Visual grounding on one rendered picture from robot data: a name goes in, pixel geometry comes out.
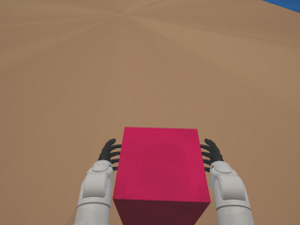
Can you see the left robot hand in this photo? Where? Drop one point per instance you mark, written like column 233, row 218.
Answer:
column 106, row 153

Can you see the right robot hand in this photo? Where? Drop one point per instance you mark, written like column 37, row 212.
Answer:
column 214, row 154

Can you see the right robot forearm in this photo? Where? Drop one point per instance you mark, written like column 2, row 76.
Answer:
column 230, row 194

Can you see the left robot forearm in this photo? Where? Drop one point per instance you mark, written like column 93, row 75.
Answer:
column 95, row 197

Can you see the carton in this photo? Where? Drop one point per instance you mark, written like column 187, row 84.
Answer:
column 160, row 177

